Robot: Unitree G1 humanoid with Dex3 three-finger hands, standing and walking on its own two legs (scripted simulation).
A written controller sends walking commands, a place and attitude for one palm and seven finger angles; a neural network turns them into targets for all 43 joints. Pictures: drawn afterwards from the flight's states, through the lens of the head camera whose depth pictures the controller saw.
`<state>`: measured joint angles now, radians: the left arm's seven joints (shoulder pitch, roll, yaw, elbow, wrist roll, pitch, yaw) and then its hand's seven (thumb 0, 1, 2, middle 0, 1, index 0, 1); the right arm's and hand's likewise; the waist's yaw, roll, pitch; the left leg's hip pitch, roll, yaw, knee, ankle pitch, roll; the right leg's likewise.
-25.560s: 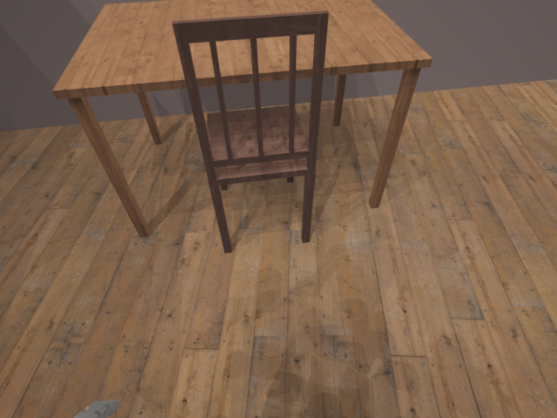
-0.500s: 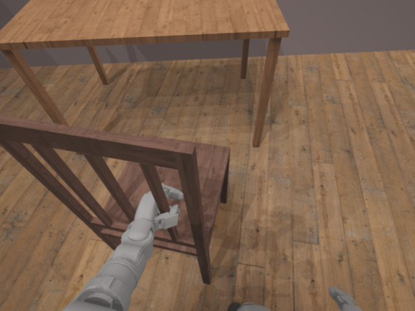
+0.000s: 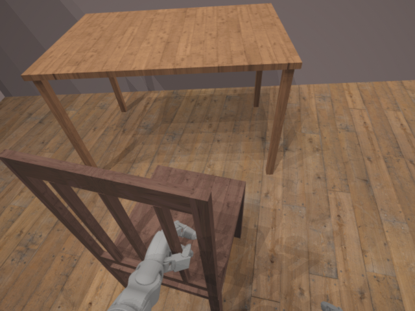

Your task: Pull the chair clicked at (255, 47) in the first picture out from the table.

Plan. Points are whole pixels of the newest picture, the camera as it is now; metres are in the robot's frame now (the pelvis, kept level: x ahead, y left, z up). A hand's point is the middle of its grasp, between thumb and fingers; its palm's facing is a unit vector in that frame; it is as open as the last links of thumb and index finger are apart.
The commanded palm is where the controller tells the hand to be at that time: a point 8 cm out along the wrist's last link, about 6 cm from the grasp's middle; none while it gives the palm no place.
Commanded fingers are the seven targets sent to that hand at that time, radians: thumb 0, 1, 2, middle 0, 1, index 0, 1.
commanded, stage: stop walking, hand still on the chair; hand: left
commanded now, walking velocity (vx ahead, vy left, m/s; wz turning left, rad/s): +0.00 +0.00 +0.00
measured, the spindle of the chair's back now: (134, 238) +0.28 +0.20 -0.05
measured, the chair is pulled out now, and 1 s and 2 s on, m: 0.61 0.61 0.61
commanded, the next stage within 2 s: open the thumb and straighten the fingers in 0.34 s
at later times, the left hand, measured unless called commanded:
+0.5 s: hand (186, 257) +0.25 +0.08 -0.06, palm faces -0.13 -0.99 -0.10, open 5.0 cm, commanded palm +0.24 +0.13 -0.04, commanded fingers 0.00 0.42 0.67 -0.50 -1.45 -0.50 -1.45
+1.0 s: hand (182, 252) +0.26 +0.09 -0.06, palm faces -0.17 -0.98 -0.08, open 15.1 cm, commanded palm +0.25 +0.15 -0.04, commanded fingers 0.00 -0.55 0.20 -0.03 -0.07 -0.03 -0.07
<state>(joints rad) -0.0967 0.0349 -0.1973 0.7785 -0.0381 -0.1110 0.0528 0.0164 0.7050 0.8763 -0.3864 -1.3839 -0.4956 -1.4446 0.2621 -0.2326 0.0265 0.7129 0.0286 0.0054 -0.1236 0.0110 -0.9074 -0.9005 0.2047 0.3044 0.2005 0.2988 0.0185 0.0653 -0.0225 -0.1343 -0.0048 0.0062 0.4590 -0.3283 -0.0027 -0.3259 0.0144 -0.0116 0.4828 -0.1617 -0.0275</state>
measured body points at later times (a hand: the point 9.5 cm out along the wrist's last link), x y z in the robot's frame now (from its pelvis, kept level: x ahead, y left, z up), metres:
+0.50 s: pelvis +0.01 +0.00 +0.00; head +0.02 -0.02 +0.45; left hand +0.25 +0.13 -0.05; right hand +0.17 -0.23 -0.11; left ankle -0.05 +0.12 -0.74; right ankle +0.06 -0.10 -0.74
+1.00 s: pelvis -0.02 +0.01 -0.04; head +0.01 -0.01 +0.41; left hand +0.27 +0.14 -0.05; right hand +0.13 -0.23 -0.14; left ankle -0.05 +0.12 -0.74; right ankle +0.06 -0.10 -0.74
